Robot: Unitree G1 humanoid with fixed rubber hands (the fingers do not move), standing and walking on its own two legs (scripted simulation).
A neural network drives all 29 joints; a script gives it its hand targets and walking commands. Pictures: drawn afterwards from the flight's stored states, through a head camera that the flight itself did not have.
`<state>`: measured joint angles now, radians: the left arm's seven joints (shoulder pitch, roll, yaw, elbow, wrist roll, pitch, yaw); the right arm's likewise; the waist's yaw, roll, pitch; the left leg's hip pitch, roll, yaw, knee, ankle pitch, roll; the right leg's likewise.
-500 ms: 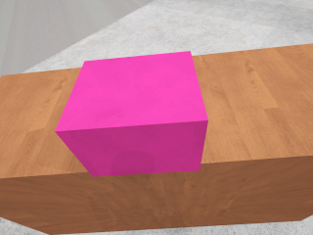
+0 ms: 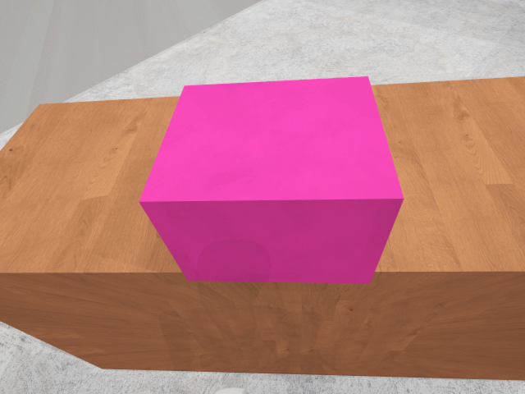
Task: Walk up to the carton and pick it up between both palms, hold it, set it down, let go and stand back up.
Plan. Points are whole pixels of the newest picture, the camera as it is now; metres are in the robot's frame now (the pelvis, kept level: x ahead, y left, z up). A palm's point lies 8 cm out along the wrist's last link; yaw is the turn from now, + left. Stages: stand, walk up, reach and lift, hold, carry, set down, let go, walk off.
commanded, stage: walk up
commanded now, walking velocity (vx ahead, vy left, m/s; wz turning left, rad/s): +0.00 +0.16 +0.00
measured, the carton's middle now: (274, 182) +0.41 +0.02 +0.10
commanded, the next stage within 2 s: none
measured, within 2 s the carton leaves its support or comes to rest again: neither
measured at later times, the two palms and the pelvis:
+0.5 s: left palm out of the picture +0.00 +0.33 -0.16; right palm out of the picture +0.06 -0.10 -0.14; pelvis +0.01 +0.11 +0.00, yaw +0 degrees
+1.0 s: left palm out of the picture +0.01 +0.32 -0.15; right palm out of the picture -0.06 -0.17 -0.13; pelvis -0.02 +0.07 +0.00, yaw -1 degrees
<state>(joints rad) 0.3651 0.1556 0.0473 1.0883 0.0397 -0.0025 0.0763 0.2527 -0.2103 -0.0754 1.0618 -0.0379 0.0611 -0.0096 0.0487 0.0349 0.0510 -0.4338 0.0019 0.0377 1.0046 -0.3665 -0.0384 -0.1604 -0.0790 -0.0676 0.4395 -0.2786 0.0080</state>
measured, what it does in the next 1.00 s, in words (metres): steps on the spot: left foot, then right foot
